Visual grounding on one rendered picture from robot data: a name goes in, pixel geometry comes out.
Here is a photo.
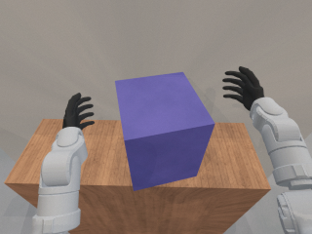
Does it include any robot right upper arm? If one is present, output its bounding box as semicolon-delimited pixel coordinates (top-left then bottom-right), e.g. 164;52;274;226
277;190;312;234

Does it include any robot right hand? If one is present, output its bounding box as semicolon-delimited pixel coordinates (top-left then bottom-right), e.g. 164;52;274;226
222;66;264;111

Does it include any robot right forearm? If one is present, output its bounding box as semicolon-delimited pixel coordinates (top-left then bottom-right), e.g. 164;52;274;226
250;97;312;190

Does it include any carton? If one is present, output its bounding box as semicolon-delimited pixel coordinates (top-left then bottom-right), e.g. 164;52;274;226
115;72;215;191

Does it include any pedestal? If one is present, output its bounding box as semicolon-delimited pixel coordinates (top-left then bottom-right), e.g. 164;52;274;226
4;119;271;234

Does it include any robot left forearm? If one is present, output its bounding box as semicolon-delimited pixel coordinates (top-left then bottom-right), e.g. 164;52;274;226
30;127;88;234

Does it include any robot left hand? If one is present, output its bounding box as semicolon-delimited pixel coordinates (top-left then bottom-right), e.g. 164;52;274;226
62;93;95;131

